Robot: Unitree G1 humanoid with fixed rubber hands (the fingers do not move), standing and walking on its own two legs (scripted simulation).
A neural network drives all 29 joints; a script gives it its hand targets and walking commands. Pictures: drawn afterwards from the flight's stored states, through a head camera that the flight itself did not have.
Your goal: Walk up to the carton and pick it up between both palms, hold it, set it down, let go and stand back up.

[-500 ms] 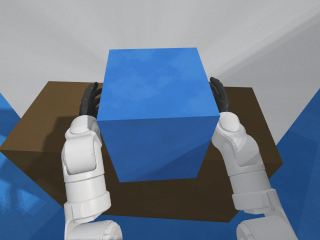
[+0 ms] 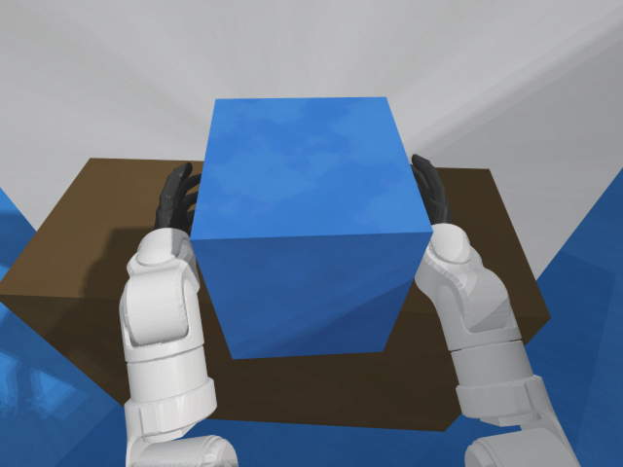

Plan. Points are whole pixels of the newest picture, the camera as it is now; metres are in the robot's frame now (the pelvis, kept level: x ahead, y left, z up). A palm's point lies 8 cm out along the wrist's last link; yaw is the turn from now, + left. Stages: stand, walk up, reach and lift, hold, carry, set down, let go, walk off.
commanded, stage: hold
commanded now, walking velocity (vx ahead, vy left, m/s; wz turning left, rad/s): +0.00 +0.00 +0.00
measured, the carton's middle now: (305, 234) +0.37 +0.01 +0.12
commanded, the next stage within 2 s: none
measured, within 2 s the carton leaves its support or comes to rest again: neither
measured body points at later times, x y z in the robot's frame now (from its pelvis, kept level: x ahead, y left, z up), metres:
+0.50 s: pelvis +0.00 +0.00 +0.00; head +0.00 +0.00 +0.45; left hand +0.35 +0.15 +0.16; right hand +0.36 -0.14 +0.15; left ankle +0.00 +0.13 -0.76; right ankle +0.00 -0.12 -0.76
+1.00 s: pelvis +0.00 +0.00 +0.00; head +0.00 +0.00 +0.45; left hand +0.36 +0.15 +0.16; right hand +0.36 -0.14 +0.15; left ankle +0.00 +0.13 -0.76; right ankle +0.00 -0.12 -0.76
